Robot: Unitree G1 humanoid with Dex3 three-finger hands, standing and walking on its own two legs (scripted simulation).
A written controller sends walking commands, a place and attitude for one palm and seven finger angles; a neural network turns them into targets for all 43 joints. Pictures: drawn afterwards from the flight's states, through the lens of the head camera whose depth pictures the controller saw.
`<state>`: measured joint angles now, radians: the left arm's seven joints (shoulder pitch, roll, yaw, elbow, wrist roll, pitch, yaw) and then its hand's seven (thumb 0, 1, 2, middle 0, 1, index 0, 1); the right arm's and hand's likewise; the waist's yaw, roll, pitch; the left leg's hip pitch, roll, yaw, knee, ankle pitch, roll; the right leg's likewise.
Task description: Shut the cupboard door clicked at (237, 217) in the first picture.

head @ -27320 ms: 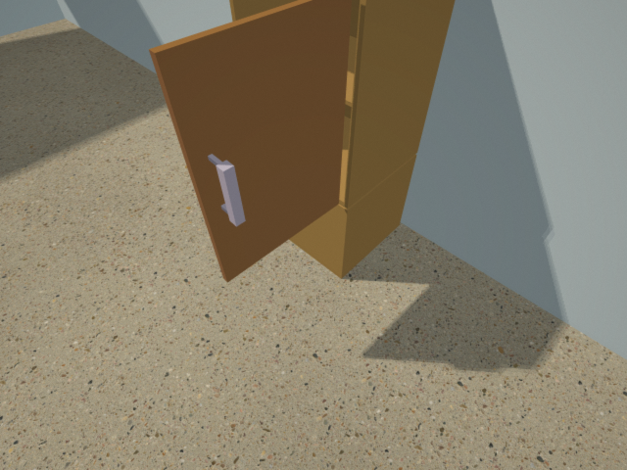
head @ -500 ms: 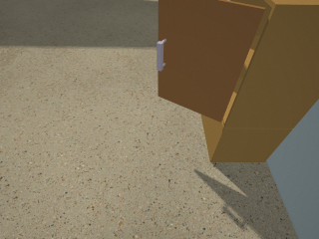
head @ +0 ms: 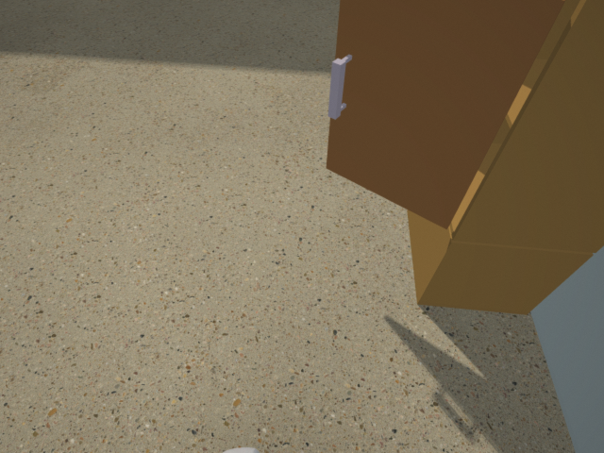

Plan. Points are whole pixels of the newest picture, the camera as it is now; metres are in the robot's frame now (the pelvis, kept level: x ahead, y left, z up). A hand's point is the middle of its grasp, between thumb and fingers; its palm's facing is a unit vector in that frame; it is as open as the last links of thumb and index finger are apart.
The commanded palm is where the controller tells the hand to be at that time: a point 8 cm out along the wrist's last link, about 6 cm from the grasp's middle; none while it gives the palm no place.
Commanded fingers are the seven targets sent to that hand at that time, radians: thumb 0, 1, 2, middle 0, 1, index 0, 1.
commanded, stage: walk to a spot facing it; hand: left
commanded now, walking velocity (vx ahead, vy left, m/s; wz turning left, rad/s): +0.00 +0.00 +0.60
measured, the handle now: (341, 87) +0.94 -0.06 -0.02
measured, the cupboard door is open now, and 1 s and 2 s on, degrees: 59 59 59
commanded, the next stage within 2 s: turn to face it in 1.36 s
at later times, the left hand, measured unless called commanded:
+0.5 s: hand out of the picture +0.08 +0.25 -0.15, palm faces +0.25 -0.93 -0.28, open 7.4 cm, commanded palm none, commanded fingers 0.00 0.90 0.90 -0.20 -0.30 -0.20 -0.30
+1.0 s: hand out of the picture -0.11 +0.20 -0.19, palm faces +0.63 -0.74 -0.23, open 7.4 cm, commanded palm none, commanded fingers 0.00 0.90 0.90 -0.20 -0.30 -0.20 -0.30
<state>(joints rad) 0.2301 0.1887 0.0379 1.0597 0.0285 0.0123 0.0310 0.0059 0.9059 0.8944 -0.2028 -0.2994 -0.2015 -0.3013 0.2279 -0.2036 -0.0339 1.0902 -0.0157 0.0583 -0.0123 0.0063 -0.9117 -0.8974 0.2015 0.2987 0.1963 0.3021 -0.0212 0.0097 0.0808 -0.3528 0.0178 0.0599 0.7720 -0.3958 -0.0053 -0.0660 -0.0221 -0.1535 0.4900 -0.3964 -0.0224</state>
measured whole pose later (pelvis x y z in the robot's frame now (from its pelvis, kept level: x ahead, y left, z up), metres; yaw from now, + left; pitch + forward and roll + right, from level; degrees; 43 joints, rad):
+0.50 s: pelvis +0.00 +0.01 +0.01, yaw +17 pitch +3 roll -1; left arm 0.08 0.24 0.07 0.86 0.03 0.04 0.01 0.01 0.91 0.89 -0.20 -0.30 -0.20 -0.30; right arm 0.21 -0.23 -0.06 0.93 -0.03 0.04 0.00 0.01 -0.91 -0.90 0.21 0.30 0.20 0.30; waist -0.05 0.03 0.09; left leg -0.38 -0.05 -0.09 0.48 -0.15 0.03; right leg -0.41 -0.03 0.02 0.82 -0.42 0.05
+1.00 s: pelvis +0.04 +0.04 -0.01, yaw +38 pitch +2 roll +1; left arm 0.36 0.25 0.07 0.96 0.03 0.00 -0.01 0.01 0.90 0.89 -0.20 -0.30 -0.20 -0.30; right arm 0.11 -0.24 -0.06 0.88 -0.02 0.02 0.04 0.01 -0.91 -0.90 0.20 0.30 0.19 0.30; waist 0.03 -0.07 0.10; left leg -0.32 0.00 0.12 0.65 -0.34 0.03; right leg -0.18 -0.20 -0.21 0.75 -0.51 0.07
